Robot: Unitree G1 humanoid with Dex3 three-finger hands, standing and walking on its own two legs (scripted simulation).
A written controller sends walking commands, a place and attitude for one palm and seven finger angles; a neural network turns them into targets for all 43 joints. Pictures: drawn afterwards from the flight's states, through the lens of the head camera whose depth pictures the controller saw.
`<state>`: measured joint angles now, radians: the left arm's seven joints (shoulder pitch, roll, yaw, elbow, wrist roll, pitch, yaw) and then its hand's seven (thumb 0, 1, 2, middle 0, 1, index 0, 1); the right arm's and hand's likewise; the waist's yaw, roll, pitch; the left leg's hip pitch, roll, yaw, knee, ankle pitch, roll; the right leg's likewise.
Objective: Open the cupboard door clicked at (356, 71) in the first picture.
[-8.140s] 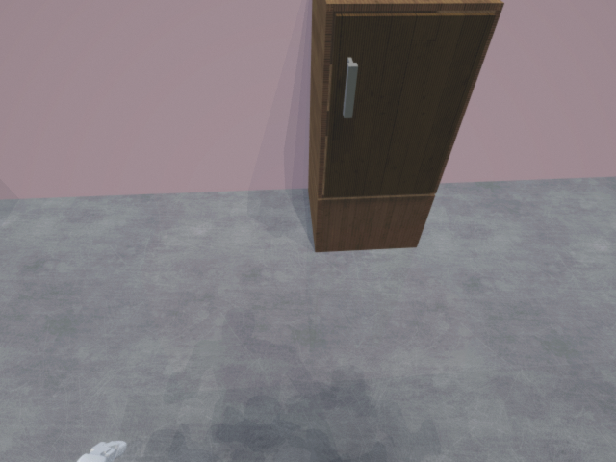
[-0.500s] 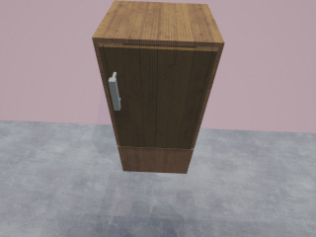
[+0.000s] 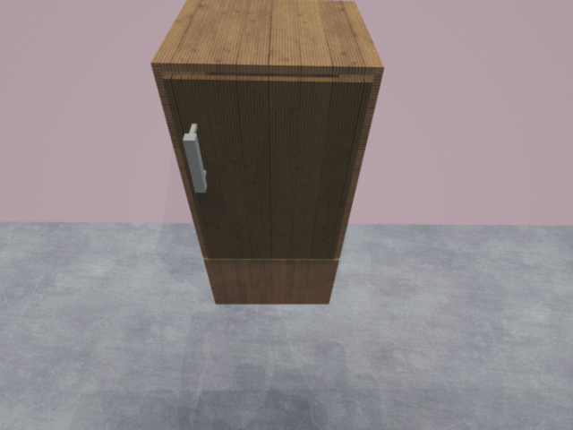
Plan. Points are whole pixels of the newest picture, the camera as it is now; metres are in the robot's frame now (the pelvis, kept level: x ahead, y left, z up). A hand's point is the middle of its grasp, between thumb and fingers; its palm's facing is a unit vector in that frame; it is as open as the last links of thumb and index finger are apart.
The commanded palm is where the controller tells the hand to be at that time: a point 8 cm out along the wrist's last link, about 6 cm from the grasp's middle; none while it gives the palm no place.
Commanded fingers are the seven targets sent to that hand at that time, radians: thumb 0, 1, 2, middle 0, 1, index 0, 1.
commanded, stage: look again from close up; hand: left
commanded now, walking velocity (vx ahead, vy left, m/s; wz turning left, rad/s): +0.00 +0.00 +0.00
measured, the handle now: (197, 158) +0.65 +0.23 -0.01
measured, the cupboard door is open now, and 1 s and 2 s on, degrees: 0 0 0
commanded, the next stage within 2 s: shuffle to correct the standing spot in 0.60 s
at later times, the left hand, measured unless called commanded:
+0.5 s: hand out of the picture +0.05 +0.24 -0.17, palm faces +0.03 -0.96 -0.26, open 7.4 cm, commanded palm none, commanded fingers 0.00 0.90 0.90 -0.20 -0.30 -0.20 -0.30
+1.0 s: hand out of the picture -0.04 +0.20 -0.18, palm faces +0.03 -0.98 -0.19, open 7.4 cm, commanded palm none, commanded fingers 0.00 0.90 0.90 -0.20 -0.30 -0.20 -0.30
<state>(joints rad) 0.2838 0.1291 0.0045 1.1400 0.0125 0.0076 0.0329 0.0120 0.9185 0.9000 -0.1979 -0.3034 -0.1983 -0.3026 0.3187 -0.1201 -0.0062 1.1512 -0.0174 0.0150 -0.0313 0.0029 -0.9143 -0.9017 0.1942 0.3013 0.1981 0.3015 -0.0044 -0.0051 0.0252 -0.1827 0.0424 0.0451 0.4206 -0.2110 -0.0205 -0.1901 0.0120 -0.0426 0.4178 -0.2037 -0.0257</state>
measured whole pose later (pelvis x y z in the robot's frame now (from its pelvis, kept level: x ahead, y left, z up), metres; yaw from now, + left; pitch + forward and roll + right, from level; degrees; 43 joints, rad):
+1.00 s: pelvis +0.00 +0.03 -0.01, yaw +0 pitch -2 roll +0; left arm 0.41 0.16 0.00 1.08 0.03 0.01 0.01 0.00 0.91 0.90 -0.20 -0.30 -0.20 -0.30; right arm 0.35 -0.19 -0.01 1.08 -0.02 0.02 -0.01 0.00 -0.91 -0.90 0.20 0.30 0.20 0.30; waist 0.00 0.01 0.00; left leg -0.21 0.01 0.06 0.51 -0.27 0.03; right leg -0.22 -0.02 -0.02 0.51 -0.26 0.00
